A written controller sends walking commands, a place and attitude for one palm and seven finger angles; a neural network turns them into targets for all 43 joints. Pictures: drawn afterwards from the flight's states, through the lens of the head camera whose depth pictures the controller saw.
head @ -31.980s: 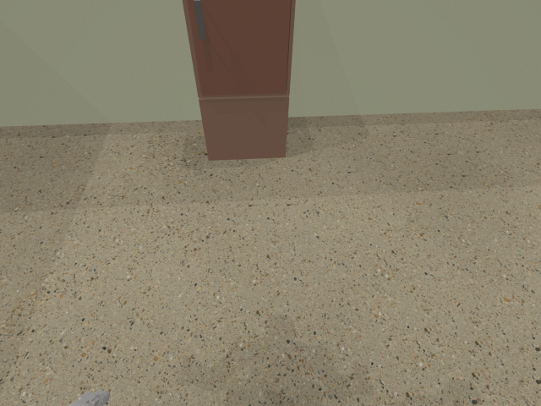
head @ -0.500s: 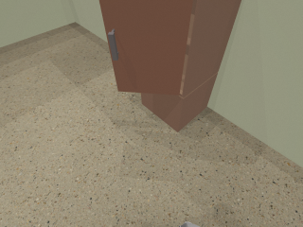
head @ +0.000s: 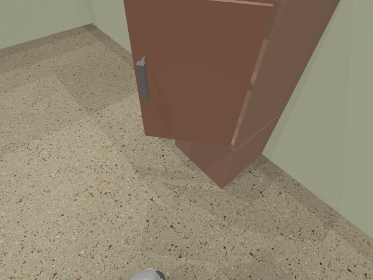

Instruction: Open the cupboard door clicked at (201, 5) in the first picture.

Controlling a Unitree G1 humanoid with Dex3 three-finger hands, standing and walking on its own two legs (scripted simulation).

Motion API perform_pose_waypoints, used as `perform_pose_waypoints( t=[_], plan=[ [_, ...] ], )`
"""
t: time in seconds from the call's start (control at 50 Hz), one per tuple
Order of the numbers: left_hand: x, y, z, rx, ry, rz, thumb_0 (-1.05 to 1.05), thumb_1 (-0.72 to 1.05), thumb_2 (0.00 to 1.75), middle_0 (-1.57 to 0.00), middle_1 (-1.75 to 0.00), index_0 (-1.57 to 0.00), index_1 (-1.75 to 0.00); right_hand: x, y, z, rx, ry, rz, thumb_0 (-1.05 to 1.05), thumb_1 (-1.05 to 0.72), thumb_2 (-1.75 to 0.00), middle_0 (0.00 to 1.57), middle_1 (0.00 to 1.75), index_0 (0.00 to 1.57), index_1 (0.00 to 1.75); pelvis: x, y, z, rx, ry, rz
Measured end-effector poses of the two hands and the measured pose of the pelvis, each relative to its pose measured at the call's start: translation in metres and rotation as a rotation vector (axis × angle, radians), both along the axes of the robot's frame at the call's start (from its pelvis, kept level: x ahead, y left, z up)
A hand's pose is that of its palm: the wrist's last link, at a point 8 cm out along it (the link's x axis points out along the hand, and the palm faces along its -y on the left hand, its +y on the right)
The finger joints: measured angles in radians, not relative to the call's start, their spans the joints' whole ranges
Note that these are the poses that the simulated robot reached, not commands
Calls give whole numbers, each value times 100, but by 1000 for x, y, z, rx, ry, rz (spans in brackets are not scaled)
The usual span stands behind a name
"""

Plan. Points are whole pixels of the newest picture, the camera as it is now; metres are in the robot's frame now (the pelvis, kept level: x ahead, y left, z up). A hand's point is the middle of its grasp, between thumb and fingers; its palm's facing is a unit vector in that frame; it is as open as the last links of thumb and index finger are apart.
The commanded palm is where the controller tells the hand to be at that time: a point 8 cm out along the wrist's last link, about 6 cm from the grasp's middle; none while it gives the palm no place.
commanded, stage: take the last steps up to it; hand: left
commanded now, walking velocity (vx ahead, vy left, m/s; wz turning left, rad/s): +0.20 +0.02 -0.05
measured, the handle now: (144, 78) +0.71 +0.22 +0.00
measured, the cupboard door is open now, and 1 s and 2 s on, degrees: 41 41 41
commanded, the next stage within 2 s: come to a stop and stand still in 0.16 s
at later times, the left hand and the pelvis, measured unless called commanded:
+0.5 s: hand (124, 239) +0.23 +0.19 -0.16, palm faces -0.04 -0.97 -0.22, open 7.3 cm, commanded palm none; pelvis +0.14 +0.01 +0.00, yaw -1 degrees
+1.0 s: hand (90, 270) +0.15 +0.25 -0.18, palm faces -0.03 -0.96 -0.28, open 7.3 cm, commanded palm none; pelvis +0.11 +0.05 -0.01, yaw -3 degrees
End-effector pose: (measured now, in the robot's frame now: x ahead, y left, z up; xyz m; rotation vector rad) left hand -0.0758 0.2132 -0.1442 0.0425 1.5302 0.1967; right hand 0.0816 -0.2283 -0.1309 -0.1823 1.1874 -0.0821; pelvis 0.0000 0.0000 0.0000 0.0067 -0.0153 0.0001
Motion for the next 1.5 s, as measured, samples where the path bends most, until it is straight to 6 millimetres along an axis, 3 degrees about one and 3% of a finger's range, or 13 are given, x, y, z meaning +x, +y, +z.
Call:
perform_pose_waypoints(
  t=[0.04, 0.1, 0.24, 0.36, 0.54, 0.66, 0.8, 0.88, 1.06, 1.16, 1.26, 1.4, 1.5],
  plan=[
    [7, 9, -12, -19, 44, -3, 1, 92, 90, -20, -30, -20, -30, 27, 9, -6, -26, -58, 0, 1, -91, -90, 20, 30, 20, 29, 16, 13, -12, -17, -2, -13],
    [39, 23, -18, -15, 40, -32, 1, 91, 90, -20, -30, -20, -30, 43, 20, -5, -36, -74, -17, 0, -91, -90, 20, 30, 20, 29, 33, 21, -13, 2, -6, -27],
    [164, 40, 2, 25, -186, -92, 1, 92, 90, -19, -30, -20, -30, 39, 25, 0, -36, 18, -73, -1, -95, -90, 21, 30, 20, 30, 71, 29, 4, 9, 14, -30],
    [250, 42, 14, 87, -310, -160, 1, 94, 90, -19, -30, -20, -30, 27, 19, -13, 0, 139, -120, 0, -93, -90, 20, 30, 20, 30, 107, 16, 1, 29, 11, -28],
    [307, 17, 15, 77, -320, -196, 1, 92, 90, -19, -30, -20, -30, 32, 18, -18, 33, 248, -178, 0, -92, -90, 20, 30, 20, 29, 142, 4, 2, 18, 22, -21],
    [304, 21, 5, 55, -314, -163, 1, 91, 90, -20, -30, -20, -30, 48, 11, -12, -24, 236, -172, 0, -91, -90, 20, 30, 20, 29, 138, 14, 0, 5, 7, -13],
    [274, 50, -7, 46, -249, -128, 0, 92, 90, -20, -30, -20, -30, 70, 18, 2, -86, 130, -137, 0, -91, -90, 20, 30, 20, 29, 130, 33, -2, -12, 9, -26],
    [252, 68, -9, 89, -248, -165, 0, 91, 90, -20, -30, -20, -30, 88, 24, -5, -69, 30, -113, 0, -91, -90, 20, 30, 20, 29, 124, 40, -11, -2, 17, -42],
    [213, 84, 11, 161, -222, -170, 1, 91, 90, -19, -30, -20, -30, 95, 48, -16, 31, -93, -91, 0, -93, -90, 21, 30, 20, 30, 104, 44, -10, 3, -28, -48],
    [194, 71, 17, 148, -209, -174, 1, 91, 90, -19, -30, -20, -30, 80, 40, -17, 45, -73, -92, 0, -93, -90, 21, 30, 20, 30, 97, 39, -7, 11, -18, -48],
    [183, 52, 15, 114, -188, -170, 1, 91, 90, -19, -30, -20, -30, 48, 28, -19, 31, 4, -107, 0, -92, -90, 20, 30, 20, 30, 94, 32, -3, 13, -8, -45],
    [180, 27, 11, 67, -164, -166, 1, 91, 90, -20, -30, -20, -30, -1, 19, -18, 19, 152, -136, 0, -92, -90, 20, 30, 20, 29, 95, 20, 0, 14, 2, -39],
    [182, 18, 9, 56, -144, -163, 2, 92, 90, -20, -30, -20, -30, -22, 19, -16, 24, 228, -152, 1, -91, -90, 20, 30, 20, 29, 99, 12, 2, 13, 2, -34]
  ],
)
